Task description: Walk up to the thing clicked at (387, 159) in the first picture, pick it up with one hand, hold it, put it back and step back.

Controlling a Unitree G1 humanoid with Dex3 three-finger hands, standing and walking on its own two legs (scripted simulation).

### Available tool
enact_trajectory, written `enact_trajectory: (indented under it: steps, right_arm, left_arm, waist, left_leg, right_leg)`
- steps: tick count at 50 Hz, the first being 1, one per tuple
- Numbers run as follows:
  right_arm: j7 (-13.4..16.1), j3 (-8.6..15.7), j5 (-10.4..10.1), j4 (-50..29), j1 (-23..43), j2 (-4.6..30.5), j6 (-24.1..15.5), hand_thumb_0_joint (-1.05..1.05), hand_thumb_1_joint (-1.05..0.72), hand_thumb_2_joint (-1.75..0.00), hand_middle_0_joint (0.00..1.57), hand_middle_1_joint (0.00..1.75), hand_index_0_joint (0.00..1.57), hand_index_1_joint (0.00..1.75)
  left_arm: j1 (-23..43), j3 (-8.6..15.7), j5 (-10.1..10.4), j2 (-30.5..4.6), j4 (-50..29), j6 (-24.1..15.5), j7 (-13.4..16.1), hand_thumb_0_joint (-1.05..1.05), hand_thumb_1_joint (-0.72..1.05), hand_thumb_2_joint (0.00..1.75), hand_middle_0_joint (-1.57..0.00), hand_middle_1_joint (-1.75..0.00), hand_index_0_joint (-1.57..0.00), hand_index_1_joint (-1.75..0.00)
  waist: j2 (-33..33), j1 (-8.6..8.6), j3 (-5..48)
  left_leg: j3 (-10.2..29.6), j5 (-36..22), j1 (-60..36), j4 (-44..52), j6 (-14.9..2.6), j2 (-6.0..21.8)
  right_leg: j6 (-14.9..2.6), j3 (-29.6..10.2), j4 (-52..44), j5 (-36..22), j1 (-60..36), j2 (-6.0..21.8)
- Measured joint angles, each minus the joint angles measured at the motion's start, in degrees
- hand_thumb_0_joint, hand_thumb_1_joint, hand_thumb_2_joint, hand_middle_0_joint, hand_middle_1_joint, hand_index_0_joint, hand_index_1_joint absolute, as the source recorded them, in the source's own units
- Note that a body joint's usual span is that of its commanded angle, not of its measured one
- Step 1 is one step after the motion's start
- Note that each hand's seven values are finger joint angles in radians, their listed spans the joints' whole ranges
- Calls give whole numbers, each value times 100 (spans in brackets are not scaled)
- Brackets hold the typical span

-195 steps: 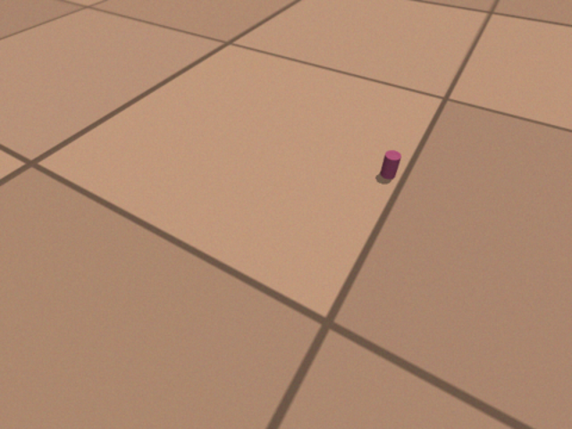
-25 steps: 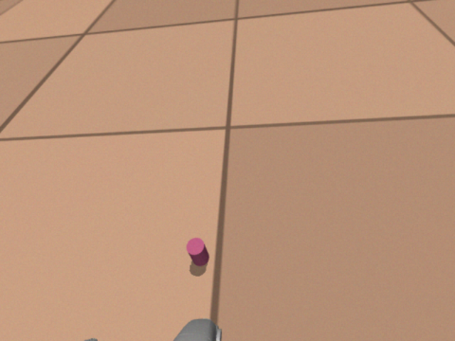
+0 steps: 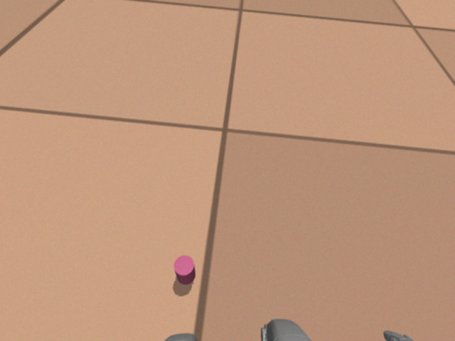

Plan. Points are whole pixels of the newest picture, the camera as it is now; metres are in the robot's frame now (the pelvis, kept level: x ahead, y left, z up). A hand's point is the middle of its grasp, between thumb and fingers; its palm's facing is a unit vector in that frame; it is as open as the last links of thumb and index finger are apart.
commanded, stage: walk up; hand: left
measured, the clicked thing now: (185, 270) +0.44 +0.17 -0.70
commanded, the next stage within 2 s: stand in 1.86 s
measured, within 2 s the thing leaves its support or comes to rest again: neither
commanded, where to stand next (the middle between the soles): +0.10 -0.03 m, yaw -1 degrees
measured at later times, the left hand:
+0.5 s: hand out of the picture +0.13 +0.22 -0.14, palm faces -0.09 -0.93 -0.36, open 7.4 cm
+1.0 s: hand out of the picture +0.10 +0.24 -0.15, palm faces -0.05 -0.95 -0.32, open 7.4 cm
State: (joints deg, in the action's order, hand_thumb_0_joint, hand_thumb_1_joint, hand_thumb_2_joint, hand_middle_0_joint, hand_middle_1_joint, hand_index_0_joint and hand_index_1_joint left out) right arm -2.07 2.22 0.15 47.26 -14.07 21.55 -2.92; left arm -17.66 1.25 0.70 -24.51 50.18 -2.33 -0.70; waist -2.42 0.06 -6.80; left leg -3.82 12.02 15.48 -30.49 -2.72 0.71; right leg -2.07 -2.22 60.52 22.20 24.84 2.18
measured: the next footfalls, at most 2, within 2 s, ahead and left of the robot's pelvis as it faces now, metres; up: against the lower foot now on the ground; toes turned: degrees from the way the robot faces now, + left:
right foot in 0.24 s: +0.11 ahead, -0.13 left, +0.00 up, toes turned -2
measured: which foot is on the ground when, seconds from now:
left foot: down 0.00-1.00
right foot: up 0.00-0.22, down 0.24-1.00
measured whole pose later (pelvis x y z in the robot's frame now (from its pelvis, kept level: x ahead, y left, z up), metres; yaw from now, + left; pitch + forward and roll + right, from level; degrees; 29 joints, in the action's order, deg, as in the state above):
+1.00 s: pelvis +0.03 -0.01 +0.01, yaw -3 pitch -3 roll +0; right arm -0.5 -0.2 0.9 66.9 -6.2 20.3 -1.1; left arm -6.4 0.2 0.2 -20.1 67.3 0.3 -1.3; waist -0.3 -0.4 -3.2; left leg -5.6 10.1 7.8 -20.5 -1.1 0.6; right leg -0.6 1.0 20.2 6.3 11.1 0.1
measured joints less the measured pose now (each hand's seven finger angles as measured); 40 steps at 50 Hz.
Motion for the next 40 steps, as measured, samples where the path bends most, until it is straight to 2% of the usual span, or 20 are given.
enact_trajectory:
  steps: [4,7,12,14,17,18,21,22,29,40]
  right_arm:
    - [94,-73,24,51,-8,-69,50,1,-90,-90,21,30,20,30]
    - [139,-94,52,76,64,-75,97,1,-90,-90,21,30,20,30]
    - [166,-108,-15,140,277,-34,235,1,-90,-90,21,30,20,30]
    - [186,-95,-69,263,439,23,312,1,-90,-90,21,30,20,30]
    - [213,-131,-87,433,551,-58,369,1,-90,-90,21,30,20,30]
    - [201,-151,-88,505,580,-80,366,1,-90,-90,20,30,20,30]
    - [145,-187,-80,747,637,-86,337,1,-90,-90,21,30,20,30]
    - [136,-200,-60,839,650,-93,336,1,-90,-90,21,30,20,30]
    - [83,-252,58,1406,547,-79,289,1,-90,-90,21,30,20,30]
    - [132,-228,111,1914,517,-5,189,1,-90,-90,20,30,20,30]
  left_arm:
    - [115,20,13,12,68,69,55,0,91,90,-21,-30,-20,-30]
    - [237,18,14,77,183,125,102,0,91,90,-21,-30,-20,-30]
    - [401,4,-30,192,323,135,121,0,91,90,-21,-30,-20,-30]
    - [532,-4,-86,344,428,135,125,0,91,90,-21,-30,-20,-30]
    - [705,-95,-112,386,459,149,76,0,91,90,-21,-30,-20,-30]
    - [779,-114,-114,397,470,161,70,0,91,90,-21,-30,-20,-30]
    - [997,-157,-106,463,525,167,53,1,90,90,-21,-30,-20,-30]
    - [1063,-165,-103,477,560,164,41,1,90,90,-21,-30,-20,-30]
    - [1301,-179,-95,547,864,186,-35,0,90,90,-21,-30,-20,-30]
    - [1304,-112,-70,481,1382,212,-78,0,90,90,-21,-30,-20,-30]
  waist:
    - [-49,-11,-45]
    - [6,-6,-104]
    - [194,-32,-163]
    - [513,-23,-229]
    - [487,-11,-172]
    - [446,-11,-157]
    - [439,28,-119]
    - [414,27,-97]
    - [223,79,297]
    - [80,85,412]
  left_leg:
    - [-109,43,-218,156,-35,-94]
    - [-184,168,-206,17,-40,-129]
    - [-312,575,57,-666,30,-71]
    - [-234,717,133,-937,105,151]
    - [-130,1152,156,-924,151,-9]
    - [-145,1080,122,-801,151,-56]
    - [-168,266,-19,-342,159,-40]
    - [-180,199,-67,-252,167,-38]
    - [-188,-14,-336,362,187,-4]
    - [-197,-204,-571,810,171,7]
  right_leg:
    - [113,-100,-500,-396,235,45]
    - [157,3,-1124,-573,149,84]
    - [117,244,-2218,-774,-457,-10]
    - [122,340,-2320,-745,-557,-212]
    - [63,327,-2255,-779,-471,-140]
    - [61,306,-2271,-803,-457,-101]
    - [82,331,-2471,-935,-528,-100]
    - [86,321,-2543,-980,-565,-106]
    - [82,315,-3285,-1360,-876,-181]
    - [122,303,-3890,-1625,-1182,-220]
